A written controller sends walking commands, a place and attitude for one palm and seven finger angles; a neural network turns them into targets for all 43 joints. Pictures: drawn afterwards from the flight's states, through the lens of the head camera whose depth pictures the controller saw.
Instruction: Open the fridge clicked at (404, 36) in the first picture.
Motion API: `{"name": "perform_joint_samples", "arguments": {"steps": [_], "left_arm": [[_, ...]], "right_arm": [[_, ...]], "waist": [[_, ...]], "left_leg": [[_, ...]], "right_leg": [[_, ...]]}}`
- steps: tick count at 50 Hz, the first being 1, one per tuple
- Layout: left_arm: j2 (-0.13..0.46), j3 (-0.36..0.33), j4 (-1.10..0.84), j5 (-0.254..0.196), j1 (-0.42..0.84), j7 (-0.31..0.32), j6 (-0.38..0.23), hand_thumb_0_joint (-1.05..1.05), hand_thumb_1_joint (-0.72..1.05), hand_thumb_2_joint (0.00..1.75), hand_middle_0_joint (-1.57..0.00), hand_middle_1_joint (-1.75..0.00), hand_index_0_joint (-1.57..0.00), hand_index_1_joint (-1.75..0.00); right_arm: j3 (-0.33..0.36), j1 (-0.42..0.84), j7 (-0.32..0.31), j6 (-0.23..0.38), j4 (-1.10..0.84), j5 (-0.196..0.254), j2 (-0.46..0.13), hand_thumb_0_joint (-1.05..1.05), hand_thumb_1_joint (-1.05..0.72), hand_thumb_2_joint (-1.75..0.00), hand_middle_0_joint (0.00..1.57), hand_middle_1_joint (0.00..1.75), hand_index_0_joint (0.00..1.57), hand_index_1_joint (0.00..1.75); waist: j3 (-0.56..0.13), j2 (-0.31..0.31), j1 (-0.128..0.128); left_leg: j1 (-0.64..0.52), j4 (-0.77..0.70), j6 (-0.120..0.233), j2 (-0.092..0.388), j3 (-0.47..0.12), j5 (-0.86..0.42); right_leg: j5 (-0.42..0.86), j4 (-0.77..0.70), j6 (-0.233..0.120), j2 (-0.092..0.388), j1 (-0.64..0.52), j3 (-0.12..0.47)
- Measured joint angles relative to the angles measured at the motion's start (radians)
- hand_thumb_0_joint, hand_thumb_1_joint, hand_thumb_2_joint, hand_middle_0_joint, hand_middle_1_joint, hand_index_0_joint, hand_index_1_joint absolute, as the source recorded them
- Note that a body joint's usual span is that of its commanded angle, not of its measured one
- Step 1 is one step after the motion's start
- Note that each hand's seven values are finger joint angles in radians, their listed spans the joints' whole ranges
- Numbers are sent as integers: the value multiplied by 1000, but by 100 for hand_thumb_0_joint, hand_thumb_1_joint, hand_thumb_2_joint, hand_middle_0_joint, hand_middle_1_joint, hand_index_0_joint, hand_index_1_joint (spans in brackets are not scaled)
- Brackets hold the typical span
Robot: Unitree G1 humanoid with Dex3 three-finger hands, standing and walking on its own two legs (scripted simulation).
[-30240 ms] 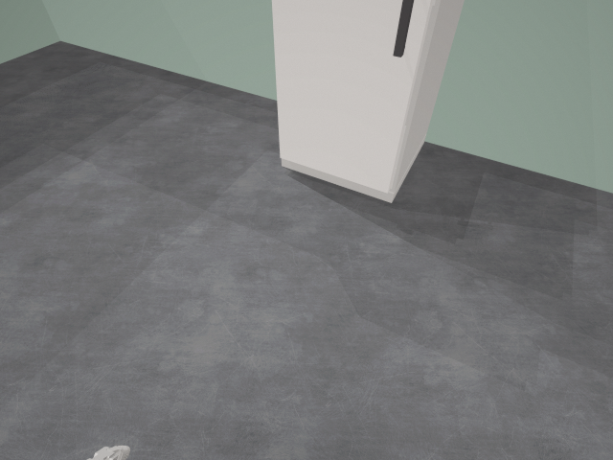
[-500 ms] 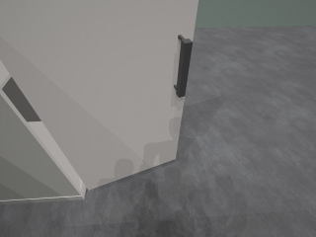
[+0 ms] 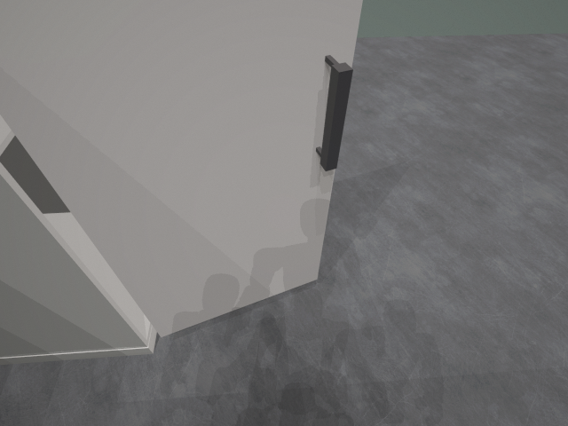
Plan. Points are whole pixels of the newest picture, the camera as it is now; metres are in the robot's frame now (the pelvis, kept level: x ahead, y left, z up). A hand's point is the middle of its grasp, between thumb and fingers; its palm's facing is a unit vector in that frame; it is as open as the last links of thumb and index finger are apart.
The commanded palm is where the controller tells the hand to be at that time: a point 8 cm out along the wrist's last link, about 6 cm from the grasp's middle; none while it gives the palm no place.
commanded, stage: look to check the result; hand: right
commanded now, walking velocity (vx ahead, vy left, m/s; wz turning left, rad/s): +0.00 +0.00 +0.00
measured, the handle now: (329, 116) +0.67 -0.04 +0.07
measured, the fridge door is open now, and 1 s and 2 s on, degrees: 72 72 72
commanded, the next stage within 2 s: stand and wait in 0.18 s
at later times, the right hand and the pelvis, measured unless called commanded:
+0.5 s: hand out of the picture +0.10 -0.23 -0.15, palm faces -0.03 +0.94 -0.33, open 7.4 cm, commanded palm none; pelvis +0.00 +0.01 +0.00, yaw +0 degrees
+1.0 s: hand out of the picture +0.10 -0.22 -0.16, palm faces -0.04 +0.94 -0.32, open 7.4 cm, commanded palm none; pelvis +0.01 +0.02 +0.00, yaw +0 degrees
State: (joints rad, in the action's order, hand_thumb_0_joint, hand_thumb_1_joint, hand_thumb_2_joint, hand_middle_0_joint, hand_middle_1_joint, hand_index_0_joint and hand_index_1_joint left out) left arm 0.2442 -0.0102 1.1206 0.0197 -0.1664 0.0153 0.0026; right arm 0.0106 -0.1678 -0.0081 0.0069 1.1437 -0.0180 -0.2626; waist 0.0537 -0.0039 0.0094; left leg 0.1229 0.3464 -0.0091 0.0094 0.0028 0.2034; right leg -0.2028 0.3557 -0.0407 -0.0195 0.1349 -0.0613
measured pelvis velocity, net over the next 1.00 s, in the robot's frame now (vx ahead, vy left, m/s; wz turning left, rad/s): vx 0.01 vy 0.02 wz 0.00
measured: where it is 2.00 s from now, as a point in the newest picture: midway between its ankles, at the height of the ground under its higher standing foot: outside the picture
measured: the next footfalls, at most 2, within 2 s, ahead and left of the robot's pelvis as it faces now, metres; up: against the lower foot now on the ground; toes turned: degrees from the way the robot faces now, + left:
none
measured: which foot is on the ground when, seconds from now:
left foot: down 0.00-1.00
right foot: down 0.00-1.00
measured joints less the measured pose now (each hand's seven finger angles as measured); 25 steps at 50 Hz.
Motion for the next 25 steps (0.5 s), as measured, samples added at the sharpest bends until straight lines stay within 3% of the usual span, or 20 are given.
{"name": "perform_joint_samples", "arguments": {"steps": [25], "left_arm": [[82,0,-6,0,64,-10,-3,0,91,90,-20,-30,-20,-30]], "right_arm": [[1,85,10,9,-21,0,-69,0,-90,-90,21,30,20,30]], "waist": [[-9,3,8]], "left_leg": [[-27,-40,16,-14,6,-14]], "right_leg": [[20,-49,19,12,-30,7]]}}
